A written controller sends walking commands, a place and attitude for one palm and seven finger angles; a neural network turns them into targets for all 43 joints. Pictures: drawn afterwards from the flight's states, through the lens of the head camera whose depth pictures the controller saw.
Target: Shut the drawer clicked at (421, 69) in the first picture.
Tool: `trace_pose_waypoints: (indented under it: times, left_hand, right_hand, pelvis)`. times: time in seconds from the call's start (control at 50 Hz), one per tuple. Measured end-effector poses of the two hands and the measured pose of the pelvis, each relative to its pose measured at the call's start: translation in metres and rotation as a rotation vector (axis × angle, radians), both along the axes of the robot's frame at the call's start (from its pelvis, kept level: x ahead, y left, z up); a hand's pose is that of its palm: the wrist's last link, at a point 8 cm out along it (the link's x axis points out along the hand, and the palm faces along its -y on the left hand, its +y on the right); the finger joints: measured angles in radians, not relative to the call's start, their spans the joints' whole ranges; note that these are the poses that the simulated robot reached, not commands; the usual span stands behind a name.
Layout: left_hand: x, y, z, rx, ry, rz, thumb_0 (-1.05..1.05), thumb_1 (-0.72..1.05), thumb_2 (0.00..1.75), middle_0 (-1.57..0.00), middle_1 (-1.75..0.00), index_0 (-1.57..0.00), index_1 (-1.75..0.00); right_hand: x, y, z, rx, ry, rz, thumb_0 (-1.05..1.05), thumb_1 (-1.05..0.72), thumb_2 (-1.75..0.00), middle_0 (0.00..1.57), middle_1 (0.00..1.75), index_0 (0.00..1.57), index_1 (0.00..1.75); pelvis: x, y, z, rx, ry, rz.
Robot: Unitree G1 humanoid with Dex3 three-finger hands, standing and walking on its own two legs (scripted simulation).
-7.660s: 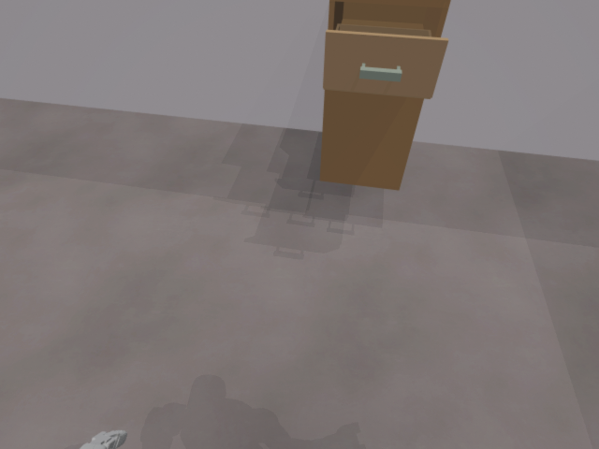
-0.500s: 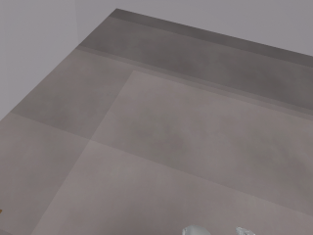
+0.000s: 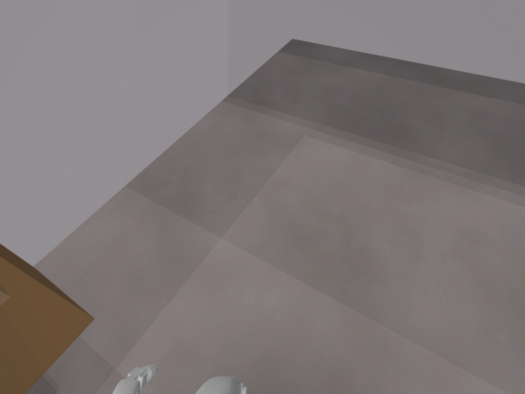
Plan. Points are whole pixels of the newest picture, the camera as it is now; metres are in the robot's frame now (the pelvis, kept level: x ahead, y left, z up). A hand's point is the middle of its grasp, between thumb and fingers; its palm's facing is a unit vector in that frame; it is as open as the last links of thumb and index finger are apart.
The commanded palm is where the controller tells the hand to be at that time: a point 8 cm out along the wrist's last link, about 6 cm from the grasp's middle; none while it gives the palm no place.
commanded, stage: turn to face it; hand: left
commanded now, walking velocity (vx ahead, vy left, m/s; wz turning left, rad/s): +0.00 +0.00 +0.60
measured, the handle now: out of the picture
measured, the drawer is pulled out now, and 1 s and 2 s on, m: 0.29 0.29 0.29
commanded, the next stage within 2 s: take the last steps up to it in 1.50 s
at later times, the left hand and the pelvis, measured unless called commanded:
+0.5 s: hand out of the picture -0.04 +0.28 -0.18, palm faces +0.35 -0.90 -0.25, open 7.4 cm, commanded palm none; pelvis -0.02 +0.05 +0.00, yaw +18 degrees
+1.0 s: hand out of the picture -0.01 +0.22 -0.13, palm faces +0.54 -0.78 -0.30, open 7.4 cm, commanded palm none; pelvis -0.01 -0.01 +0.00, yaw +36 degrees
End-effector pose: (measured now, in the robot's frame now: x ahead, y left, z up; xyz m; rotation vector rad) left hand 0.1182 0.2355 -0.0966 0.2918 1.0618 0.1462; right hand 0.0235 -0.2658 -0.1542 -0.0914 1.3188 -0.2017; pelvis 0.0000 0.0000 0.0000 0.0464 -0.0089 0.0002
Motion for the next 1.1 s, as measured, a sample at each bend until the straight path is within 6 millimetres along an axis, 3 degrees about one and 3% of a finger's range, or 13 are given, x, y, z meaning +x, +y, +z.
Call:
trace_pose_waypoints:
  times: [0.1, 0.18, 0.32, 0.38, 0.48, 0.62, 0.74, 0.86, 0.98, 1.1]
  left_hand:
    - [-0.045, 0.006, -0.007, -0.013, 0.055, 0.104, 0.01, 0.9, 0.9, -0.2, -0.3, -0.21, -0.3]
    - [-0.087, 0.018, -0.018, -0.029, 0.117, 0.194, 0.01, 0.9, 0.9, -0.2, -0.3, -0.21, -0.3]
    - [-0.161, 0.056, -0.053, -0.071, 0.224, 0.358, 0.01, 0.9, 0.9, -0.2, -0.3, -0.21, -0.3]
    - [-0.181, 0.071, -0.063, -0.081, 0.266, 0.409, 0.01, 0.9, 0.9, -0.2, -0.3, -0.21, -0.3]
    - [-0.179, 0.085, -0.052, -0.093, 0.22, 0.448, 0.01, 0.91, 0.9, -0.2, -0.29, -0.2, -0.3]
    - [-0.157, 0.092, -0.035, -0.076, 0.097, 0.474, 0.01, 0.91, 0.9, -0.2, -0.29, -0.2, -0.3]
    - [-0.137, 0.084, -0.023, -0.05, 0.027, 0.492, 0.01, 0.91, 0.9, -0.2, -0.29, -0.2, -0.3]
    - [-0.126, 0.057, -0.013, -0.007, -0.05, 0.521, 0.01, 0.9, 0.9, -0.2, -0.29, -0.2, -0.3]
    - [-0.159, 0.02, 0.0, 0.007, -0.025, 0.607, 0.01, 0.9, 0.9, -0.2, -0.3, -0.21, -0.3]
    - [-0.201, -0.007, -0.004, -0.021, 0.021, 0.722, 0.01, 0.9, 0.9, -0.2, -0.3, -0.21, -0.3]
  right_hand:
    - [0.028, -0.001, 0.006, -0.007, 0.001, 0.093, 0.0, -0.91, -0.9, 0.2, 0.3, 0.2, 0.3]
    - [0.061, 0.011, 0.011, -0.025, -0.023, 0.182, 0.0, -0.91, -0.9, 0.2, 0.3, 0.2, 0.3]
    - [0.132, 0.06, 0.022, -0.077, -0.154, 0.363, 0.0, -0.91, -0.9, 0.2, 0.3, 0.2, 0.3]
    - [0.149, 0.082, 0.031, -0.09, -0.214, 0.416, 0.0, -0.91, -0.9, 0.2, 0.3, 0.2, 0.3]
    - [0.148, 0.102, 0.044, -0.102, -0.217, 0.462, 0.0, -0.91, -0.9, 0.2, 0.3, 0.2, 0.3]
    - [0.132, 0.111, 0.041, -0.068, -0.159, 0.496, 0.0, -0.9, -0.9, 0.2, 0.3, 0.2, 0.3]
    - [0.116, 0.096, 0.027, -0.042, -0.09, 0.504, 0.0, -0.9, -0.9, 0.21, 0.3, 0.21, 0.3]
    - [0.112, 0.064, 0.003, -0.016, -0.018, 0.526, 0.0, -0.9, -0.9, 0.21, 0.3, 0.2, 0.3]
    - [0.13, 0.048, 0.001, -0.005, 0.007, 0.592, 0.0, -0.91, -0.9, 0.2, 0.3, 0.2, 0.3]
    - [0.154, 0.053, 0.006, -0.015, 0.01, 0.689, 0.0, -0.91, -0.9, 0.2, 0.3, 0.2, 0.3]
  pelvis:
    - [-0.001, -0.002, 0.002, 0.006, -0.008, 0.072]
    - [-0.004, 0.004, 0.0, -0.002, -0.008, 0.124]
    - [-0.007, 0.031, -0.016, -0.041, 0.0, 0.214]
    - [-0.01, 0.04, -0.019, -0.037, -0.005, 0.24]
    - [-0.015, 0.05, -0.007, -0.064, -0.009, 0.297]
    - [-0.016, 0.05, 0.001, -0.069, -0.002, 0.374]
    - [-0.014, 0.035, 0.0, -0.065, 0.007, 0.442]
    - [-0.009, 0.006, -0.01, -0.044, 0.018, 0.52]
    - [-0.006, -0.011, -0.001, -0.012, -0.009, 0.608]
    - [-0.006, -0.017, 0.002, 0.005, -0.019, 0.699]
